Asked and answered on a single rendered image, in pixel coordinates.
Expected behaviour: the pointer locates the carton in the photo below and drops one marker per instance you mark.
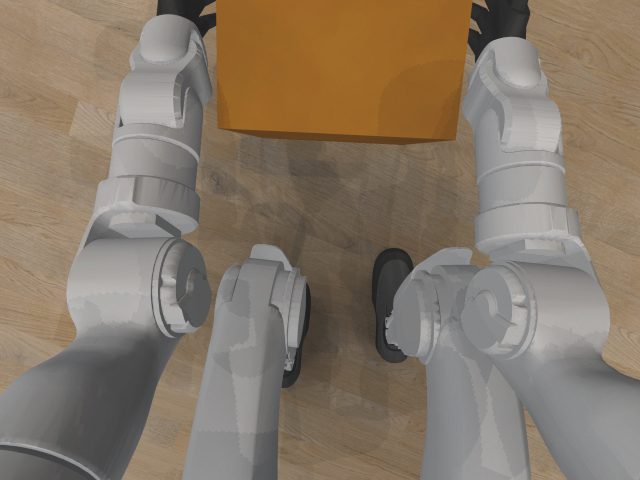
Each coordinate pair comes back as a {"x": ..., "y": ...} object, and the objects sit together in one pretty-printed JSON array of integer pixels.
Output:
[{"x": 361, "y": 71}]

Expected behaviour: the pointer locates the right robot foot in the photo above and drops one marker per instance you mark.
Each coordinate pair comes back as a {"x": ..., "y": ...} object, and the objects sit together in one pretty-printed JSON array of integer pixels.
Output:
[{"x": 391, "y": 268}]

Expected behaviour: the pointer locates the right robot upper arm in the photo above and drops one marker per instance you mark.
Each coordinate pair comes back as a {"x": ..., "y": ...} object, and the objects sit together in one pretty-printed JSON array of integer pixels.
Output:
[{"x": 544, "y": 328}]

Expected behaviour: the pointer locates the robot right forearm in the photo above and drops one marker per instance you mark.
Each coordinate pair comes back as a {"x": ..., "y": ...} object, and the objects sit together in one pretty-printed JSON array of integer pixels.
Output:
[{"x": 519, "y": 161}]

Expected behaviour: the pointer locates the robot left shin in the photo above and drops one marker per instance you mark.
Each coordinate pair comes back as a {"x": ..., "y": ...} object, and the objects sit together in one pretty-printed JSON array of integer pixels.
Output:
[{"x": 229, "y": 280}]

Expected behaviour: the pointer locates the left robot hand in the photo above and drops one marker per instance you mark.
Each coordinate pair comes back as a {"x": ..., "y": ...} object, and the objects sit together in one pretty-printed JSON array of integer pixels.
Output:
[{"x": 189, "y": 9}]

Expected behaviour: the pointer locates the left robot upper arm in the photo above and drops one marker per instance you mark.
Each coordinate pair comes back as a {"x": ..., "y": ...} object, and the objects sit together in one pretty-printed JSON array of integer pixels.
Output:
[{"x": 80, "y": 414}]

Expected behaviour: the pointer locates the right robot hand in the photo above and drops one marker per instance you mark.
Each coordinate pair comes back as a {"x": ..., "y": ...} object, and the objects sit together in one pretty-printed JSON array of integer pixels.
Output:
[{"x": 505, "y": 18}]

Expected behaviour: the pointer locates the robot left forearm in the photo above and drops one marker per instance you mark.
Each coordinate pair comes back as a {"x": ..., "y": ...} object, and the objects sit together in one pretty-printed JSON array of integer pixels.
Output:
[{"x": 150, "y": 190}]

